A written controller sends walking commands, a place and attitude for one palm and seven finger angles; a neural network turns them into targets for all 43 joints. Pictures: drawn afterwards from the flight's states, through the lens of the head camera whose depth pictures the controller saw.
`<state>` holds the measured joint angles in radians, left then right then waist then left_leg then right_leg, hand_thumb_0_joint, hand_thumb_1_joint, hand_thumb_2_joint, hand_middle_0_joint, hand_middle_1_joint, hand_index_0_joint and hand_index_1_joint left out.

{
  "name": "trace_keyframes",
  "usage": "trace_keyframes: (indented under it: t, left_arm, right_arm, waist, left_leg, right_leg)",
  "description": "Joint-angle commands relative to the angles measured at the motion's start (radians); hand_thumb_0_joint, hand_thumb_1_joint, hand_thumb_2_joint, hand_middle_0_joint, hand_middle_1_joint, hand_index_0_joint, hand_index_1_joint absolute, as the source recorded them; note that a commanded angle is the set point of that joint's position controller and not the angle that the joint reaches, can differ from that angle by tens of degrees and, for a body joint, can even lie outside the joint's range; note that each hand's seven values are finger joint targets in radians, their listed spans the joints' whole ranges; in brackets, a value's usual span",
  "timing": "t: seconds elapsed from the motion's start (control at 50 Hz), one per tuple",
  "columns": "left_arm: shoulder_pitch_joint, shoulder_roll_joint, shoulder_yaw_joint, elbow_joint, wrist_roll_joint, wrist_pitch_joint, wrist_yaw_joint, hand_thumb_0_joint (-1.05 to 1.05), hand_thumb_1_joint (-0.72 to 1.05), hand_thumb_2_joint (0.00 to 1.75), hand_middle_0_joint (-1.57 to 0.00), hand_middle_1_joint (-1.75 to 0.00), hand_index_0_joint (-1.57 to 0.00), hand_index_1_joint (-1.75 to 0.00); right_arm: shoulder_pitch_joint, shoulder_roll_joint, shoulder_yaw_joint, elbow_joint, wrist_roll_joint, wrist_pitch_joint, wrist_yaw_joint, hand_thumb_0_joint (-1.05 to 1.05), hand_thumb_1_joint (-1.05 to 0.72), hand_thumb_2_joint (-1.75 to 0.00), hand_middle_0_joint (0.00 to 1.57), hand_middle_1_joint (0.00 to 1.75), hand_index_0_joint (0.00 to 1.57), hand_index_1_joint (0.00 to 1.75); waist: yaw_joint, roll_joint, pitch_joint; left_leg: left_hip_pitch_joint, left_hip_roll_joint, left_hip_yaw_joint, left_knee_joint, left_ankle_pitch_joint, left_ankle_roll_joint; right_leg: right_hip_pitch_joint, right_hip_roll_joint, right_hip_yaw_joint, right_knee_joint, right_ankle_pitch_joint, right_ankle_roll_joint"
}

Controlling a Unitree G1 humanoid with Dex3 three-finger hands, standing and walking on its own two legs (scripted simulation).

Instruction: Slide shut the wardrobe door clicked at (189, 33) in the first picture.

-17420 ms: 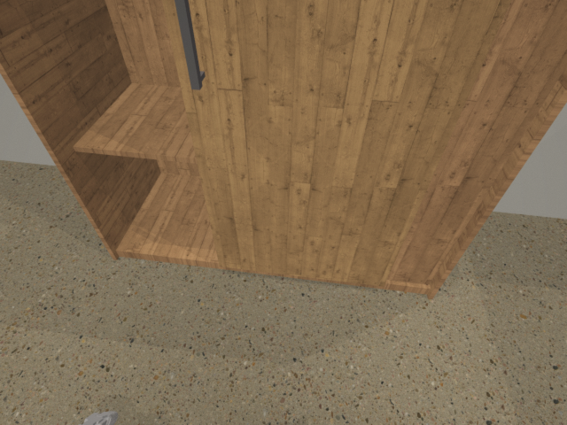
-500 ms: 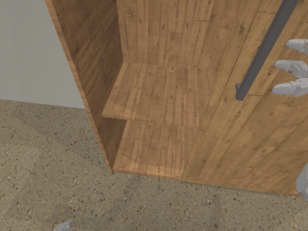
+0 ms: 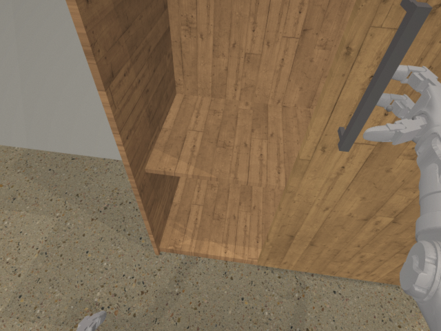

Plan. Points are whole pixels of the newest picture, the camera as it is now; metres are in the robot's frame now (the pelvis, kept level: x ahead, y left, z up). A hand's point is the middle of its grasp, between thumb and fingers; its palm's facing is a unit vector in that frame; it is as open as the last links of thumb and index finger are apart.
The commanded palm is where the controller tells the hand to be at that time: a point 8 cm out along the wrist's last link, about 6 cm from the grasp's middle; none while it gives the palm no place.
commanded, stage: feel for the door with the fingertips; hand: right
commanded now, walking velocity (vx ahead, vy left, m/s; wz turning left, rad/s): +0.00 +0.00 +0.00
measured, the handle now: (370, 86) +0.50 -0.19 +0.23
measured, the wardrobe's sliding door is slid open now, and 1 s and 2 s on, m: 0.46 0.46 0.46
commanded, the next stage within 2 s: slide the fingers in behind the handle in 0.42 s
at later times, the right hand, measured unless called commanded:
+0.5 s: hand (391, 104) +0.46 -0.21 +0.22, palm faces +0.05 +1.00 -0.02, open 13.7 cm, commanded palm +0.45 -0.27 +0.22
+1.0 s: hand (388, 109) +0.45 -0.21 +0.22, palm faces +0.03 +1.00 -0.01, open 13.9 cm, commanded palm +0.43 -0.26 +0.22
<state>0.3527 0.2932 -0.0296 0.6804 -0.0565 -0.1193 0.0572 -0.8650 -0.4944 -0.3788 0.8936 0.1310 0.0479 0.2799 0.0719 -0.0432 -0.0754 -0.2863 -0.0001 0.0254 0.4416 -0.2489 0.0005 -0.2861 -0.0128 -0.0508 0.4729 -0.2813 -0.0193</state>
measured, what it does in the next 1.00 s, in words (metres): stands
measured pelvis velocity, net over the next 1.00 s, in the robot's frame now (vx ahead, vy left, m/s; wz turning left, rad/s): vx -0.01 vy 0.00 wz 0.00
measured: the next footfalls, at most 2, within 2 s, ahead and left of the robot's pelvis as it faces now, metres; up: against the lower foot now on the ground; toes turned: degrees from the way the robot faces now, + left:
none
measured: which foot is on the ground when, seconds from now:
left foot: down 0.00-1.00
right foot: down 0.00-1.00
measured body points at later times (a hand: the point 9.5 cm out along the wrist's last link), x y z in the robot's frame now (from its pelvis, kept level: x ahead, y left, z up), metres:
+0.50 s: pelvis -0.01 +0.00 +0.00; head +0.02 +0.01 +0.45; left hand +0.04 +0.28 -0.12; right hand +0.45 -0.27 +0.23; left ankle -0.02 +0.12 -0.74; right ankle -0.03 -0.10 -0.74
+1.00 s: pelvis -0.01 +0.00 +0.00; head +0.00 +0.01 +0.45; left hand +0.04 +0.26 -0.12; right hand +0.44 -0.26 +0.22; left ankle -0.02 +0.12 -0.74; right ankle -0.03 -0.10 -0.74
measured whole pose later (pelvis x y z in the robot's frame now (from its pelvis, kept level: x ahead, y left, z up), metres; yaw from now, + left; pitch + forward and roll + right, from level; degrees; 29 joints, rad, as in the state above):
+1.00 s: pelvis -0.01 +0.00 +0.00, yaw +0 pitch +5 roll +1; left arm 0.39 0.29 -0.03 0.71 -0.06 -0.14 0.06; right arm -0.93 -0.50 -0.35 0.99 0.13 0.01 0.27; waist 0.08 -0.04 -0.07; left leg -0.31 0.00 0.02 0.45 -0.23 0.00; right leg -0.31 -0.01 -0.05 0.48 -0.27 -0.03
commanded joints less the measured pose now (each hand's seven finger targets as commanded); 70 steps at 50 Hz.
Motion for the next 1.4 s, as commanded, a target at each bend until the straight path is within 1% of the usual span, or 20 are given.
trace_keyframes:
  t: [0.0, 0.08, 0.12, 0.16, 0.26, 0.38, 0.48, 0.54, 0.6, 0.66, 0.7, 0.74, 0.78, 0.84, 0.92, 1.02, 1.12, 1.2, 1.26, 1.38]
  left_arm:
    - [0.006, 0.145, 0.048, -0.107, -0.007, -0.034, 0.020, 0.00, 0.90, 0.90, -0.20, -0.30, -0.20, -0.30]
    - [0.009, 0.140, 0.046, -0.102, -0.008, -0.036, 0.028, 0.00, 0.90, 0.90, -0.20, -0.30, -0.20, -0.30]
    - [0.011, 0.137, 0.042, -0.098, -0.008, -0.039, 0.030, 0.00, 0.90, 0.90, -0.20, -0.30, -0.20, -0.30]
    - [0.022, 0.138, 0.043, -0.081, -0.009, -0.039, 0.032, 0.00, 0.90, 0.90, -0.20, -0.30, -0.20, -0.30]
    - [0.040, 0.149, 0.039, -0.054, -0.007, -0.041, 0.037, 0.00, 0.90, 0.90, -0.20, -0.30, -0.20, -0.30]
    - [0.070, 0.154, 0.043, -0.050, 0.004, -0.051, 0.034, 0.00, 0.90, 0.90, -0.20, -0.30, -0.20, -0.30]
    - [0.089, 0.161, 0.042, -0.031, -0.002, -0.057, 0.033, 0.00, 0.90, 0.90, -0.20, -0.30, -0.20, -0.30]
    - [0.100, 0.160, 0.041, -0.033, 0.000, -0.065, 0.031, 0.00, 0.90, 0.90, -0.20, -0.30, -0.20, -0.30]
    - [0.103, 0.160, 0.044, -0.046, 0.003, -0.065, 0.027, 0.00, 0.90, 0.90, -0.20, -0.30, -0.20, -0.30]
    - [0.102, 0.164, 0.047, -0.049, 0.003, -0.065, 0.025, 0.00, 0.90, 0.90, -0.20, -0.30, -0.20, -0.30]
    - [0.095, 0.166, 0.049, -0.058, 0.000, -0.064, 0.024, 0.00, 0.90, 0.90, -0.20, -0.30, -0.20, -0.30]
    - [0.083, 0.158, 0.047, -0.065, -0.001, -0.068, 0.022, 0.00, 0.90, 0.90, -0.20, -0.30, -0.20, -0.30]
    - [0.078, 0.157, 0.051, -0.069, 0.000, -0.070, 0.016, 0.00, 0.90, 0.90, -0.20, -0.30, -0.20, -0.30]
    - [0.066, 0.159, 0.052, -0.076, -0.003, -0.069, 0.017, 0.00, 0.90, 0.90, -0.20, -0.30, -0.20, -0.30]
    - [0.049, 0.152, 0.050, -0.074, -0.006, -0.071, 0.016, 0.00, 0.90, 0.90, -0.20, -0.30, -0.20, -0.30]
    - [0.045, 0.147, 0.045, -0.068, -0.003, -0.068, 0.022, 0.00, 0.90, 0.90, -0.20, -0.30, -0.20, -0.30]
    - [0.037, 0.138, 0.041, -0.073, -0.002, -0.075, 0.022, 0.00, 0.90, 0.90, -0.20, -0.30, -0.20, -0.30]
    - [0.033, 0.140, 0.046, -0.079, -0.004, -0.073, 0.018, 0.00, 0.90, 0.90, -0.20, -0.30, -0.20, -0.30]
    - [0.025, 0.137, 0.042, -0.072, -0.007, -0.065, 0.019, 0.00, 0.90, 0.90, -0.20, -0.30, -0.20, -0.30]
    - [0.025, 0.134, 0.046, -0.073, -0.003, -0.064, 0.016, 0.00, 0.90, 0.90, -0.20, -0.30, -0.20, -0.30]
  right_arm:
    - [-0.520, -0.329, -0.055, -0.230, 0.008, -0.062, -0.018, 0.00, 0.50, -0.30, 0.30, 1.20, 0.30, 1.20]
    - [-0.557, -0.325, -0.045, -0.224, 0.010, -0.077, -0.005, 0.00, 0.50, -0.30, 0.30, 1.20, 0.30, 1.20]
    - [-0.581, -0.282, -0.002, -0.215, 0.010, -0.081, 0.009, 0.00, 0.50, -0.30, 0.30, 1.20, 0.30, 1.20]
    - [-0.605, -0.241, 0.035, -0.159, 0.016, -0.080, 0.018, 0.00, 0.50, -0.30, 0.30, 1.20, 0.30, 1.20]
    - [-0.648, -0.239, 0.041, -0.022, 0.020, -0.074, 0.021, 0.00, 0.50, -0.30, 0.30, 1.20, 0.30, 1.20]
    - [-0.716, -0.331, -0.021, -0.041, 0.004, -0.148, -0.003, 0.00, 0.50, -0.30, 0.30, 1.20, 0.30, 1.20]
    - [-0.749, -0.336, -0.008, 0.043, -0.002, -0.163, 0.010, 0.00, 0.50, -0.30, 0.30, 1.20, 0.30, 1.20]
    - [-0.749, -0.355, -0.016, 0.036, -0.014, -0.170, 0.016, 0.00, 0.50, -0.30, 0.30, 1.20, 0.30, 1.20]
    - [-0.684, -0.366, -0.040, 0.014, -0.009, -0.177, 0.022, 0.00, 0.50, -0.30, 0.30, 1.20, 0.30, 1.20]
    - [-0.650, -0.364, -0.049, 0.009, 0.010, -0.183, 0.029, 0.00, 0.50, -0.30, 0.30, 1.20, 0.30, 1.20]
    - [-0.638, -0.386, -0.064, -0.029, 0.009, -0.183, 0.031, 0.00, 0.50, -0.30, 0.30, 1.20, 0.30, 1.20]
    - [-0.633, -0.339, -0.028, -0.068, 0.000, -0.180, 0.029, 0.00, 0.50, -0.30, 0.30, 1.20, 0.30, 1.20]
    - [-0.616, -0.304, -0.008, -0.116, 0.000, -0.172, 0.022, 0.00, 0.50, -0.30, 0.30, 1.20, 0.30, 1.20]
    - [-0.538, -0.300, -0.039, -0.106, 0.026, -0.136, 0.013, 0.00, 0.50, -0.30, 0.30, 1.20, 0.30, 1.20]
    - [-0.590, -0.235, 0.020, -0.146, 0.019, -0.104, -0.004, 0.00, 0.50, -0.30, 0.30, 1.20, 0.30, 1.20]
    - [-0.615, -0.271, -0.016, -0.123, 0.012, -0.101, -0.042, 0.00, 0.50, -0.30, 0.30, 1.20, 0.30, 1.20]
    - [-0.644, -0.252, 0.010, -0.156, -0.003, -0.124, -0.041, 0.00, 0.50, -0.30, 0.30, 1.20, 0.30, 1.20]
    - [-0.586, -0.226, 0.010, -0.163, 0.018, -0.114, -0.024, 0.00, 0.50, -0.30, 0.30, 1.20, 0.30, 1.20]
    - [-0.604, -0.153, 0.065, -0.126, 0.036, -0.090, -0.017, 0.00, 0.50, -0.30, 0.30, 1.20, 0.30, 1.20]
    - [-0.616, -0.186, 0.036, -0.217, 0.025, -0.099, -0.052, 0.00, 0.50, -0.30, 0.30, 1.20, 0.30, 1.20]
  waist:
    - [-0.006, 0.012, -0.286]
    - [0.000, -0.014, -0.318]
    - [0.011, -0.043, -0.323]
    - [0.032, -0.015, -0.276]
    - [0.045, -0.003, -0.215]
    - [0.037, 0.015, -0.336]
    - [0.061, 0.027, -0.255]
    - [0.048, -0.053, -0.284]
    - [0.030, -0.051, -0.325]
    - [0.026, 0.025, -0.298]
    - [0.017, -0.001, -0.311]
    - [0.017, -0.076, -0.288]
    - [0.017, -0.083, -0.301]
    - [0.000, -0.006, -0.285]
    - [0.015, -0.037, -0.245]
    - [0.021, 0.034, -0.244]
    - [0.016, -0.057, -0.313]
    - [0.007, -0.024, -0.348]
    - [0.024, 0.011, -0.261]
    - [0.011, -0.015, -0.326]
  left_leg:
    - [0.106, -0.007, 0.000, -0.015, 0.415, 0.023]
    - [0.112, -0.006, -0.005, -0.013, 0.440, 0.024]
    - [0.094, -0.006, -0.003, -0.011, 0.438, 0.026]
    - [0.063, -0.006, 0.001, -0.022, 0.410, 0.024]
    - [0.013, 0.000, 0.000, -0.032, 0.321, 0.023]
    - [0.070, -0.005, -0.010, -0.013, 0.350, 0.019]
    - [0.030, -0.008, -0.015, -0.034, 0.296, 0.014]
    - [0.027, -0.008, -0.011, -0.028, 0.288, 0.023]
    - [0.049, -0.011, -0.009, -0.024, 0.310, 0.024]
    - [0.064, -0.013, -0.006, -0.030, 0.298, 0.022]
    - [0.073, -0.013, -0.009, -0.028, 0.307, 0.021]
    - [0.034, -0.014, -0.002, -0.030, 0.280, 0.027]
    - [0.016, -0.016, 0.002, -0.030, 0.275, 0.029]
    - [0.035, -0.020, 0.008, -0.031, 0.271, 0.028]
    - [0.003, -0.015, 0.011, -0.033, 0.251, 0.026]
    - [0.024, -0.014, 0.006, -0.031, 0.259, 0.023]
    - [0.040, -0.008, -0.001, -0.013, 0.326, 0.028]
    - [0.065, -0.011, 0.002, -0.006, 0.389, 0.027]
    - [0.043, -0.009, 0.008, -0.017, 0.363, 0.027]
    - [0.062, -0.011, 0.009, -0.001, 0.393, 0.028]
  right_leg:
    - [0.163, -0.003, 0.042, -0.014, 0.375, -0.027]
    - [0.194, -0.003, 0.043, -0.005, 0.400, -0.028]
    - [0.214, -0.002, 0.049, -0.002, 0.415, -0.023]
    - [0.197, -0.003, 0.048, 0.000, 0.381, -0.025]
    - [0.140, 0.003, 0.052, -0.007, 0.274, -0.025]
    - [0.153, 0.003, 0.064, -0.001, 0.306, -0.024]
    - [0.108, 0.001, 0.058, -0.010, 0.235, -0.028]
    - [0.128, 0.005, 0.066, -0.013, 0.251, -0.021]
    - [0.148, 0.001, 0.063, -0.011, 0.281, -0.019]
    - [0.114, -0.005, 0.060, -0.018, 0.260, -0.024]
    - [0.125, -0.004, 0.056, -0.025, 0.266, -0.023]
    - [0.155, -0.006, 0.061, -0.030, 0.268, -0.016]
    - [0.190, -0.012, 0.067, -0.025, 0.293, -0.014]
    - [0.169, -0.016, 0.070, -0.035, 0.286, -0.015]
    - [0.164, -0.015, 0.068, -0.036, 0.267, -0.013]
    - [0.144, -0.013, 0.066, -0.030, 0.253, -0.020]
    - [0.204, -0.007, 0.063, -0.011, 0.329, -0.013]
    - [0.225, -0.010, 0.061, 0.001, 0.399, -0.013]
    - [0.176, -0.009, 0.056, -0.005, 0.352, -0.018]
    - [0.218, -0.007, 0.069, 0.003, 0.412, -0.014]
